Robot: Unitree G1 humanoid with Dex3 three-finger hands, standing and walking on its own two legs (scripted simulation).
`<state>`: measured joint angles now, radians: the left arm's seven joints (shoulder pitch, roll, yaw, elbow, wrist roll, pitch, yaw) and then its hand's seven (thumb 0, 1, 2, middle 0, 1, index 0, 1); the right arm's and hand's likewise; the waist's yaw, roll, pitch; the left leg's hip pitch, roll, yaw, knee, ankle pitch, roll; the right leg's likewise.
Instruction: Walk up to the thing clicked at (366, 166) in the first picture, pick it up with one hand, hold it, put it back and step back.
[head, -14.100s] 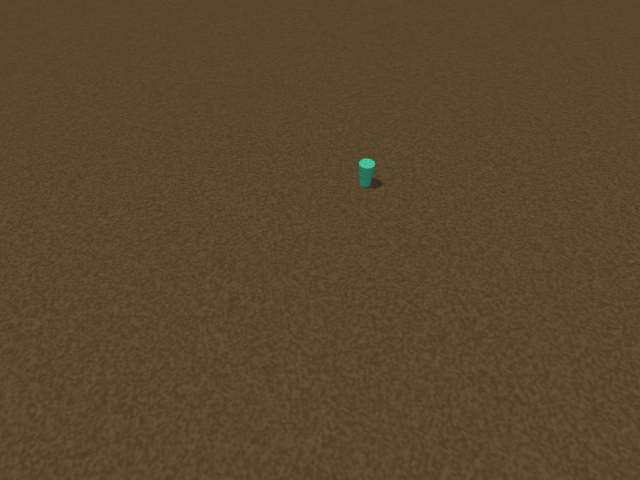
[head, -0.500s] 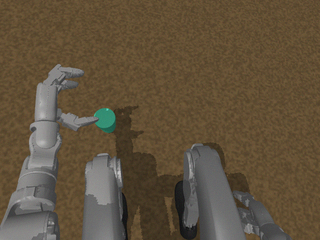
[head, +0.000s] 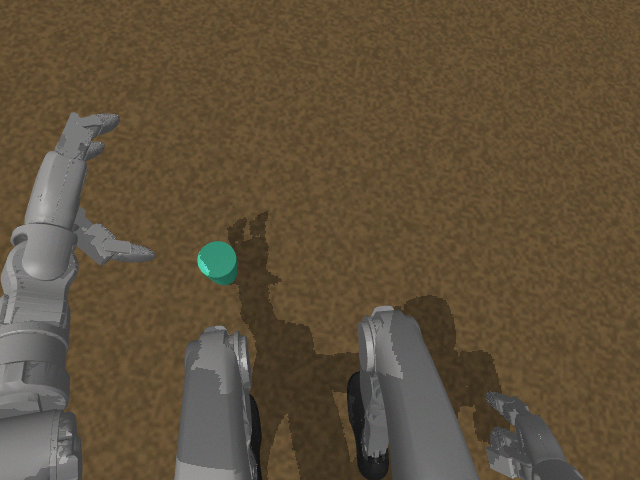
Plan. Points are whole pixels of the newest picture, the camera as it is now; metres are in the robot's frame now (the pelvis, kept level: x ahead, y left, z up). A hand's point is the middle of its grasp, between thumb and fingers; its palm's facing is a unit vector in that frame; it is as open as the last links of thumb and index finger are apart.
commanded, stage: go down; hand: left
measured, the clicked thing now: (221, 267) +0.47 +0.15 -0.41
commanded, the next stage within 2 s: none
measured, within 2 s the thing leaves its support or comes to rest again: neither
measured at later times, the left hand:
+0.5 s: hand (86, 183) +0.46 +0.24 +0.01, palm faces -0.19 -0.70 -0.69, open 15.5 cm
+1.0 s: hand (71, 179) +0.45 +0.24 +0.03, palm faces -0.21 -0.65 -0.73, open 15.8 cm
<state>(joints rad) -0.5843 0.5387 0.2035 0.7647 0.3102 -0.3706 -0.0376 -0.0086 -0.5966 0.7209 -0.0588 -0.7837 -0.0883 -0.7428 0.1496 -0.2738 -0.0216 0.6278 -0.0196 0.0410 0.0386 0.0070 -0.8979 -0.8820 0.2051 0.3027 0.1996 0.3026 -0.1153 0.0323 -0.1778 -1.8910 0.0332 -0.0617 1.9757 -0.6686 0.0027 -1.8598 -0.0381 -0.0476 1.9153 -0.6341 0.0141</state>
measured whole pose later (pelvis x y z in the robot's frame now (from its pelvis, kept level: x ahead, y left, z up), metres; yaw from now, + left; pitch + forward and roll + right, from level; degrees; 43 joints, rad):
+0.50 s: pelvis +0.00 +0.00 +0.05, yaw +0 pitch +31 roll -5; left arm -0.61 0.59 0.18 0.84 0.45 -0.38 -0.04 -0.01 -0.60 0.72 -0.06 -0.79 -0.09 -0.74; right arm 0.20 -0.26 -0.01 0.65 -0.02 0.02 0.03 0.01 -0.90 -0.88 0.21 0.30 0.20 0.30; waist -0.13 0.03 -0.18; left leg -1.73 0.04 -0.06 1.82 -0.64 0.01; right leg -1.69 -0.03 -0.06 1.75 -0.60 0.02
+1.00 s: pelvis +0.01 +0.01 +0.07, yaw +0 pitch +31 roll -5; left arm -0.59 0.58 0.17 0.86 0.54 -0.40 -0.01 -0.01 -0.60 0.64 -0.06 -0.72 -0.10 -0.67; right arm 0.19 -0.24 -0.02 0.67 -0.03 0.01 0.06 0.01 -0.90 -0.88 0.21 0.30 0.20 0.30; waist -0.12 0.03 -0.19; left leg -1.65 0.04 -0.06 1.74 -0.64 0.01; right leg -1.61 -0.03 -0.06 1.66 -0.59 0.02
